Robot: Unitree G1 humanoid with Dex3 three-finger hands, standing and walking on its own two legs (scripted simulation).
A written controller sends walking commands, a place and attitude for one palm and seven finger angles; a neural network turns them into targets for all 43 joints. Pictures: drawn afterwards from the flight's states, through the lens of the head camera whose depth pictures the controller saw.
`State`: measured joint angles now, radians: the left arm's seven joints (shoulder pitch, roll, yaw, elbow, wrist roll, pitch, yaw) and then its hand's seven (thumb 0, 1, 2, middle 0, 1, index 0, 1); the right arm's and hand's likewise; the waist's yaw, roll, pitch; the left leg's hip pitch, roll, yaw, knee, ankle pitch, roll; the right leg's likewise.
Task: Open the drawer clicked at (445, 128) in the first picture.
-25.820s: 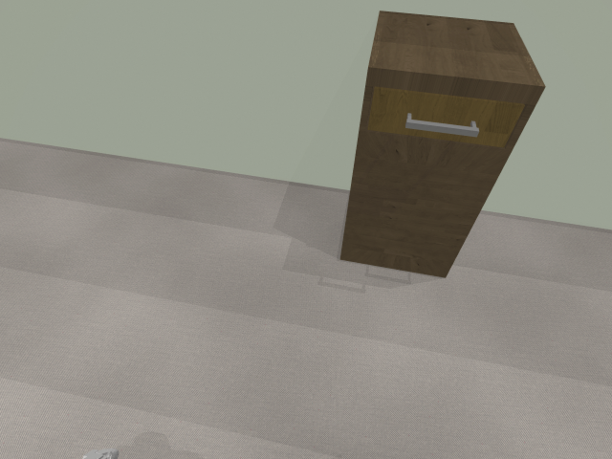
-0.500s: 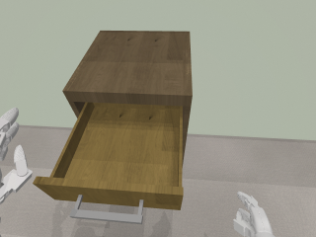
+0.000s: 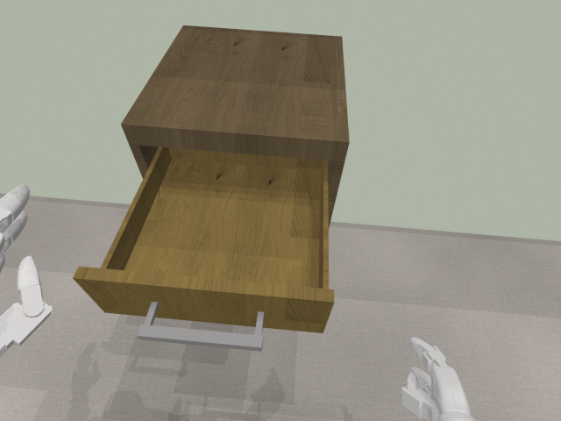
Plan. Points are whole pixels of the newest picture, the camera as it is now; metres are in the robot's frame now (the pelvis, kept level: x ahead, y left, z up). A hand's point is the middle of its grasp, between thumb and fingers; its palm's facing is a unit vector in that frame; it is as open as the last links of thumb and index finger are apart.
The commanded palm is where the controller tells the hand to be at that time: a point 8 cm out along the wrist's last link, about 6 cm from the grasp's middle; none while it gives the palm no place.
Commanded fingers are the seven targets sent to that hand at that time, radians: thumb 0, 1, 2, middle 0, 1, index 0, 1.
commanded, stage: step back with the hand held close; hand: left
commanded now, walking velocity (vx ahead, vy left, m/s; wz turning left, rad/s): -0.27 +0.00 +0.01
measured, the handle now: (203, 325) +0.27 +0.14 -0.06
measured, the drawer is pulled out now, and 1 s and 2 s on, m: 0.30 0.30 0.30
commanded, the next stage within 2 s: stop stepping back and stand still in 0.76 s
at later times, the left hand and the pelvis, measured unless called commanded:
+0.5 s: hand (80, 342) +0.16 +0.19 +0.17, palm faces +0.20 -0.85 -0.49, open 7.4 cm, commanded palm +0.09 +0.25 +0.19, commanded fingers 0.00 0.90 0.90 -0.20 -0.30 -0.20 -0.30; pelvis -0.06 -0.02 +0.00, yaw -4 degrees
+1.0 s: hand out of the picture +0.01 +0.17 +0.17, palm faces +0.27 -0.83 -0.49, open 7.4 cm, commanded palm -0.06 +0.22 +0.19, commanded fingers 0.00 0.90 0.90 -0.20 -0.30 -0.20 -0.30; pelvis -0.19 -0.06 +0.00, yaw +0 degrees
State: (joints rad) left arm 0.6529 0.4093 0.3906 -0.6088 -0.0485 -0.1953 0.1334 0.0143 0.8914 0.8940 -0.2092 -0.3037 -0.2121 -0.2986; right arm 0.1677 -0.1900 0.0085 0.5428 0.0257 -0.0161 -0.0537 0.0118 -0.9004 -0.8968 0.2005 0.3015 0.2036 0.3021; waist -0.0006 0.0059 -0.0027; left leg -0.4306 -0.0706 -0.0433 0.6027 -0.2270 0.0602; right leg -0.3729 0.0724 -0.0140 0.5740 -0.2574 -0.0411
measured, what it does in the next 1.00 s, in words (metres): walks backwards: right foot, then left foot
